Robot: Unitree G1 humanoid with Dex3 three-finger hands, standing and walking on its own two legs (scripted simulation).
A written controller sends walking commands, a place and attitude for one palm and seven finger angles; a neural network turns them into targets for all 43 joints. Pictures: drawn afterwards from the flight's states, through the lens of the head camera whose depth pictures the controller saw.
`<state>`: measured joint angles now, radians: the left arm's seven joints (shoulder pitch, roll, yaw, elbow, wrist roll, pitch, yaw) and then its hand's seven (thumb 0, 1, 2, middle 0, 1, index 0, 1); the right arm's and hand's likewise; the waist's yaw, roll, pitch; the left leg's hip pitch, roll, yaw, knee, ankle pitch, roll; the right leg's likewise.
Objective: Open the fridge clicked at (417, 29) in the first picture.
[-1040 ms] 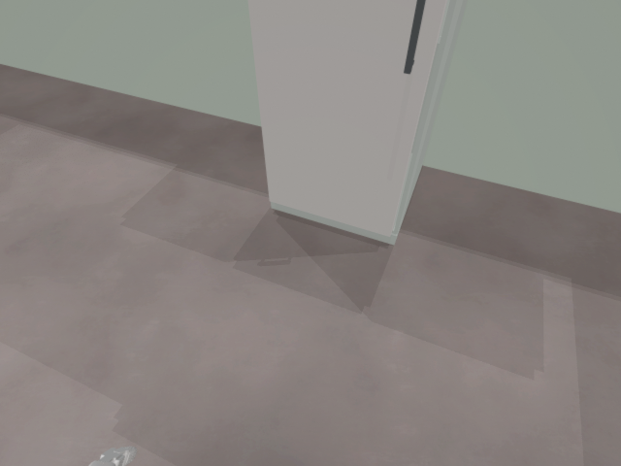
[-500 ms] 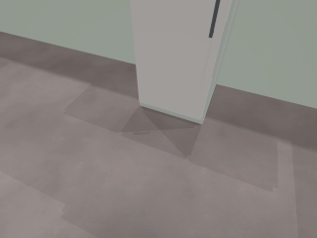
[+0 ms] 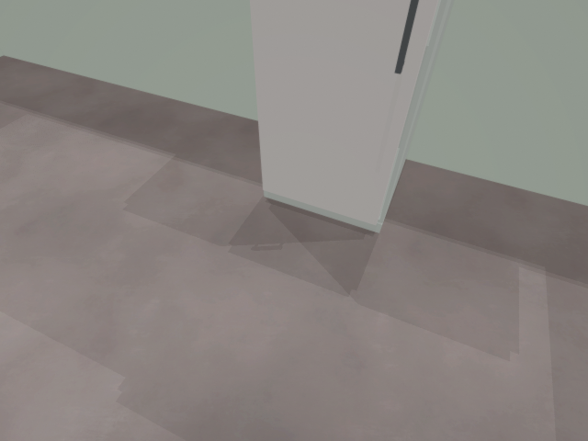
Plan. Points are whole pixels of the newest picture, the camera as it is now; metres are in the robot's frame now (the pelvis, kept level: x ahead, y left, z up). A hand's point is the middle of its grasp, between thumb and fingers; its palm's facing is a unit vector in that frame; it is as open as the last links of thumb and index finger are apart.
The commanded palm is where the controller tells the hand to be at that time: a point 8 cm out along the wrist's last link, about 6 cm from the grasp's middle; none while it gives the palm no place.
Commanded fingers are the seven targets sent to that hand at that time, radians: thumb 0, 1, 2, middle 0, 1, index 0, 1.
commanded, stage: look at it before walking up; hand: right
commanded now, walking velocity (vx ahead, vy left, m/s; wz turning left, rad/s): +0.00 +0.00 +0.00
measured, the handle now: (411, 19) +1.10 -0.25 +0.15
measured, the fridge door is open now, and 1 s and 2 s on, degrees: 0 0 0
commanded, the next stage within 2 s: walk to a spot facing it in 0.40 s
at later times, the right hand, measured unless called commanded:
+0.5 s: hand out of the picture +0.08 -0.25 -0.16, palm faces -0.04 +0.94 -0.33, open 7.4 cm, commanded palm none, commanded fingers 0.00 -0.90 -0.90 0.20 0.30 0.20 0.30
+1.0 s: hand out of the picture +0.08 -0.15 -0.17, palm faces -0.11 +0.98 -0.19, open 7.4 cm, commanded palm none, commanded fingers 0.00 -0.90 -0.90 0.20 0.30 0.20 0.30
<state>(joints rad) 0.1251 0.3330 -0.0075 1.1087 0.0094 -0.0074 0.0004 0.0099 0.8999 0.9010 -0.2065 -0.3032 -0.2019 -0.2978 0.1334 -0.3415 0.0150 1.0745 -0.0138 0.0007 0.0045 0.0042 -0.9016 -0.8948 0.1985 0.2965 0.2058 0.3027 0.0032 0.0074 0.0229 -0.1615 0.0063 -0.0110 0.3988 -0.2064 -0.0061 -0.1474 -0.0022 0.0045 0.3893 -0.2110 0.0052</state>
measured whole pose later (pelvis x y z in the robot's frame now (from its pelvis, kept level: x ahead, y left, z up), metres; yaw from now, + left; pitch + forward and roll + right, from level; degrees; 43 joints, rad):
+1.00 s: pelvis +0.10 +0.03 -0.01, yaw +12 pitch +0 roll +0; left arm 0.24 0.22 0.03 1.05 0.02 0.01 -0.01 0.02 0.90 0.90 -0.20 -0.30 -0.20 -0.30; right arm 0.45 -0.17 -0.02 1.04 -0.03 -0.04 0.01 0.00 -0.90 -0.89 0.20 0.30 0.20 0.30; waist -0.05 0.00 0.02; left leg -0.13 -0.04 0.00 0.47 -0.34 0.05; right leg -0.48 -0.08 -0.07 1.15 -0.37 0.04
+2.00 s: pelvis +0.44 +0.08 -0.02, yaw +43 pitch +0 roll +0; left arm 0.22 0.17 0.04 0.96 0.02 0.04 0.02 0.01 0.90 0.90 -0.20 -0.30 -0.20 -0.30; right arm 0.16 -0.18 -0.05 0.91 -0.01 0.02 -0.01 0.00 -0.90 -0.89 0.20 0.30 0.20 0.30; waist 0.02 -0.01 0.12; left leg -0.36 -0.04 0.08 0.59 -0.24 0.08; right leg -0.47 -0.13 -0.07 1.25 -0.44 0.08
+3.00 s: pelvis +0.48 +0.06 -0.01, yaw +80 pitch +0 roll -1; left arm 0.25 0.23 0.06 0.96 0.02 0.07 0.02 0.01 0.90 0.90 -0.20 -0.30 -0.20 -0.30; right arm 0.12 -0.20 -0.06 0.87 -0.01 0.03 -0.01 0.00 -0.90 -0.89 0.20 0.30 0.20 0.30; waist 0.04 -0.04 0.08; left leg -0.28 -0.02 0.05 0.57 -0.29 0.05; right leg -0.46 -0.14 -0.08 1.16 -0.43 0.09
